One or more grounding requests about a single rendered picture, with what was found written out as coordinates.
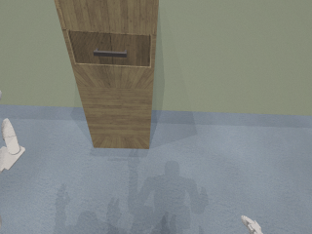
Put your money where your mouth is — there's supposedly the robot left hand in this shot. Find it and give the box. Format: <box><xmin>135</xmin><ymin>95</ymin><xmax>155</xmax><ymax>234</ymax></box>
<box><xmin>0</xmin><ymin>91</ymin><xmax>25</xmax><ymax>175</ymax></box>

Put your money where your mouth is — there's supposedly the robot right hand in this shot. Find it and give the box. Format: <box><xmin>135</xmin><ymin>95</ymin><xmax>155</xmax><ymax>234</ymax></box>
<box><xmin>241</xmin><ymin>215</ymin><xmax>263</xmax><ymax>234</ymax></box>

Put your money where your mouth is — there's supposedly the handle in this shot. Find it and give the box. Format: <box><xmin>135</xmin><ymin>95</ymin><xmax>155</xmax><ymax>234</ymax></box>
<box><xmin>93</xmin><ymin>48</ymin><xmax>127</xmax><ymax>58</ymax></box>

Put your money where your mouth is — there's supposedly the cabinet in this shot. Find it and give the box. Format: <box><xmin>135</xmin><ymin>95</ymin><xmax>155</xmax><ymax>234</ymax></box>
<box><xmin>54</xmin><ymin>0</ymin><xmax>159</xmax><ymax>149</ymax></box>

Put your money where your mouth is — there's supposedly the drawer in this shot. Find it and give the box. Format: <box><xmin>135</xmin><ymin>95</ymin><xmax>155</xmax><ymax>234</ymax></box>
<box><xmin>67</xmin><ymin>29</ymin><xmax>151</xmax><ymax>67</ymax></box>

